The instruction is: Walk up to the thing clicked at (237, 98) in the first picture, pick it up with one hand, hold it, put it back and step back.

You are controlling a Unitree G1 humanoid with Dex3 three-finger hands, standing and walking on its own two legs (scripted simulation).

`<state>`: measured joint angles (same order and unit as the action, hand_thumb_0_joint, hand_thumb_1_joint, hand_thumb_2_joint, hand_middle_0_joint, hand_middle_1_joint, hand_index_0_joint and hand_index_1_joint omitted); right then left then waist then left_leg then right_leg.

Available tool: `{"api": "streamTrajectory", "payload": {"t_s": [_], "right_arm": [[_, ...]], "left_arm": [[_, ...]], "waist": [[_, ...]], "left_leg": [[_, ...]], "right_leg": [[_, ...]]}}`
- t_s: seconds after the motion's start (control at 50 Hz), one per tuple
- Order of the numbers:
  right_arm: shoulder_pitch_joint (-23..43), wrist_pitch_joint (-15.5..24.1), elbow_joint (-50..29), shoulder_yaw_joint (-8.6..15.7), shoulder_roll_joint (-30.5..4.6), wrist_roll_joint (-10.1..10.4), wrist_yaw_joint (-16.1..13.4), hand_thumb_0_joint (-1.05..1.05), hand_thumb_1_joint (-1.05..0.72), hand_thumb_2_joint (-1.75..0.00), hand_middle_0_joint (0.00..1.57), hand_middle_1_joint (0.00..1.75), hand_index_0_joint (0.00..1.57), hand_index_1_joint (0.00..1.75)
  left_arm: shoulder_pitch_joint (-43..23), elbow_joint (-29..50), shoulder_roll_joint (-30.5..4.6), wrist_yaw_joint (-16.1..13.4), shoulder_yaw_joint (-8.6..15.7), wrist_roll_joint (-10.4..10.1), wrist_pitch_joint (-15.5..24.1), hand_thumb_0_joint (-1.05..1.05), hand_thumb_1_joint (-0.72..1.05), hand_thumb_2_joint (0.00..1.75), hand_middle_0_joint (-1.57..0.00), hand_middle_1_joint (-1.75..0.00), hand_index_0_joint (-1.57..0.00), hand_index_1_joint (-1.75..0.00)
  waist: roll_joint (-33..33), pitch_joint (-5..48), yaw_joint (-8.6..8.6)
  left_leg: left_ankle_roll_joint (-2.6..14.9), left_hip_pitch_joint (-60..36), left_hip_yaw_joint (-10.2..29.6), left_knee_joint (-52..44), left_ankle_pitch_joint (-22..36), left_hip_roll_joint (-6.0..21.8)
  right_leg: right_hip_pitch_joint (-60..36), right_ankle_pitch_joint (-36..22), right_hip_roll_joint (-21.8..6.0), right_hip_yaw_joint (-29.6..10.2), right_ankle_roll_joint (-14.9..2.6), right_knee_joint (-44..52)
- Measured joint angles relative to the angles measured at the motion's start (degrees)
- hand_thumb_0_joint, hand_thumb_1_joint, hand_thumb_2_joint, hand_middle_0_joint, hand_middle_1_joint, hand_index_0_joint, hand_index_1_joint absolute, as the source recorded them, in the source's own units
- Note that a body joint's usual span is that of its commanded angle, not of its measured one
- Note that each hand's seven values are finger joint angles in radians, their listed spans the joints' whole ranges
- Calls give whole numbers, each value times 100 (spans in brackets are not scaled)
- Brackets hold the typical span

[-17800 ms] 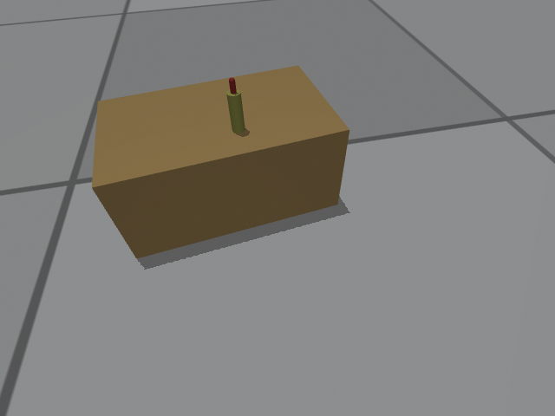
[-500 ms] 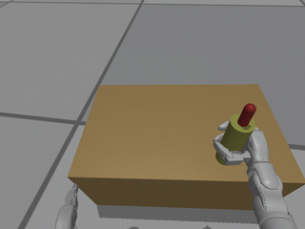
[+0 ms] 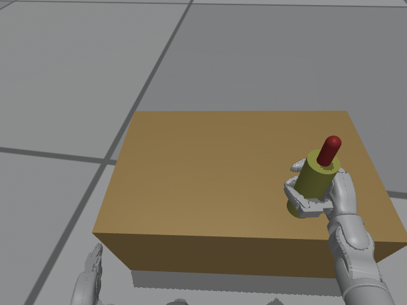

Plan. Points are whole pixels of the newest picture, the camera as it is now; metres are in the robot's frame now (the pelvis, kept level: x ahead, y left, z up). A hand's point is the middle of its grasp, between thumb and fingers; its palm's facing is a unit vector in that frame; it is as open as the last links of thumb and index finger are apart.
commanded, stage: crouch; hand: right
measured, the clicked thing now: (313, 179) +0.34 -0.16 +0.08
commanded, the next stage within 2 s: lower in 1.22 s
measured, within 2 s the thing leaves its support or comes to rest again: neither
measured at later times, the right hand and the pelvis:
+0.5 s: hand (282, 169) +0.44 -0.14 -0.03, palm faces -0.02 +1.00 +0.02, open 7.2 cm; pelvis -0.02 +0.00 -0.06, yaw +1 degrees
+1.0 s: hand (275, 166) +0.49 -0.14 -0.08, palm faces -0.01 +1.00 +0.02, open 7.2 cm; pelvis -0.02 +0.00 -0.09, yaw +1 degrees
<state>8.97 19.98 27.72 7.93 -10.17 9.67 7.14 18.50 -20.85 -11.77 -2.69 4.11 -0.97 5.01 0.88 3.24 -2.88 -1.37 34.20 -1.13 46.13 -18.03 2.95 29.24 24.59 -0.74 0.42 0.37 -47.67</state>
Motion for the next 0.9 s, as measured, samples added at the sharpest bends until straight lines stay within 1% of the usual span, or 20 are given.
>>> {"api": "streamTrajectory", "payload": {"t_s": [0.06,0.14,0.24,0.36,0.48,0.6,0.7,0.8,0.9], "right_arm": [[210,99,265,82,-31,-31,-37,-2,7,-113,91,107,90,109],[671,239,786,197,-121,-101,-21,-2,7,-113,91,107,90,108],[1346,458,1499,399,-287,-221,23,-2,7,-113,91,107,90,108],[2244,692,2434,747,-552,-362,12,-2,7,-114,91,106,90,108],[2922,852,3122,1023,-832,-531,28,-2,7,-114,91,106,91,108],[3259,967,3555,1293,-1018,-653,33,-2,8,-114,92,106,91,108],[3362,1024,3667,1458,-1148,-761,11,-2,8,-114,92,106,91,108],[3454,1042,3738,1527,-1250,-802,-19,-2,7,-114,91,106,91,108],[3546,1043,3776,1587,-1341,-888,-19,-2,7,-114,91,106,90,108]], "left_arm": [[-40,77,3,-8,-4,20,1,-1,-52,4,-5,-5,-6,-4],[-93,232,14,-8,-48,69,92,-1,-52,4,-5,-5,-6,-4],[-24,541,50,36,-158,166,238,-1,-51,4,-5,-5,-6,-3],[220,1160,20,128,-241,282,300,-1,-52,4,-5,-5,-7,-4],[432,1711,-100,217,-237,384,348,-1,-52,4,-6,-5,-7,-4],[552,2123,-162,288,-274,461,348,-1,-52,5,-6,-5,-6,-4],[586,2409,-169,335,-294,513,363,-1,-53,5,-6,-5,-6,-4],[620,2591,-211,365,-229,533,349,-1,-53,5,-6,-5,-6,-5],[597,2682,-235,375,-187,561,306,-1,-53,6,-6,-5,-6,-5]], "waist": [[29,-29,-39],[100,-32,-138],[193,35,-314],[223,116,-561],[193,216,-778],[141,334,-957],[97,392,-1075],[56,426,-1165],[37,464,-1244]], "left_leg": [[2,158,6,106,-13,8],[6,527,8,335,-47,12],[16,1137,30,728,-126,1],[16,1847,38,1200,-232,-24],[9,2477,44,1566,-308,-69],[5,2943,29,1886,-415,-107],[7,3231,-2,2101,-500,-126],[10,3431,-52,2259,-577,-126],[17,3615,-78,2394,-637,-137]], "right_leg": [[156,13,7,0,0,-105],[534,61,8,-10,1,-357],[1146,179,-6,-5,7,-790],[1880,348,-36,-19,3,-1350],[2534,501,-84,-30,-5,-1817],[3020,661,-126,-59,-10,-2208],[3327,775,-149,-100,-7,-2467],[3557,863,-154,-160,-4,-2663],[3751,935,-167,-193,5,-2821]]}}
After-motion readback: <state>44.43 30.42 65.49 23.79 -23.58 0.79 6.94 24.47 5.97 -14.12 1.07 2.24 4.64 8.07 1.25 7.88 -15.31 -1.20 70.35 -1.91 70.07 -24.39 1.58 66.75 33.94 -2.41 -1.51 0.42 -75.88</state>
